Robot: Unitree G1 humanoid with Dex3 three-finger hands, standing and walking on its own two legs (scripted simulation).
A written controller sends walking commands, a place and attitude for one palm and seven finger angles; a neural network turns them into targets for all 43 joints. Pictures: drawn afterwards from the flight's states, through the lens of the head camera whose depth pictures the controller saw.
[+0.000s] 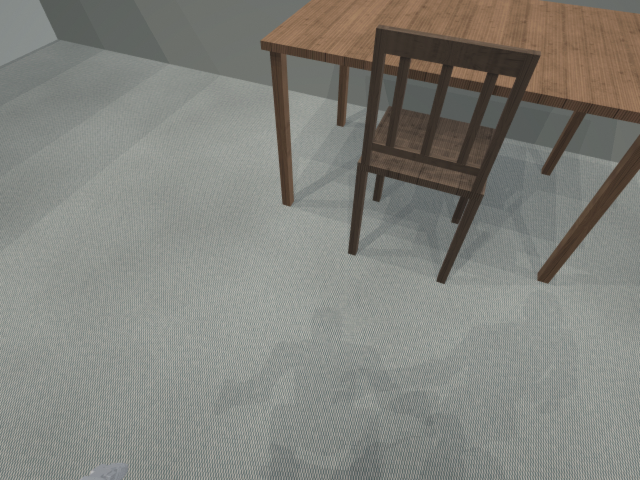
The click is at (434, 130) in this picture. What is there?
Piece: chair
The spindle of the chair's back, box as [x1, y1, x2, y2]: [420, 64, 453, 155]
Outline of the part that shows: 453,66 444,64 442,66 420,153 421,154 428,155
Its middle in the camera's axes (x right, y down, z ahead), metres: +0.31 -0.34 +1.05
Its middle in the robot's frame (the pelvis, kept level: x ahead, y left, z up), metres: +1.02 -0.26 -0.08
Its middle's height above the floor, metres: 0.69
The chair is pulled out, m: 0.00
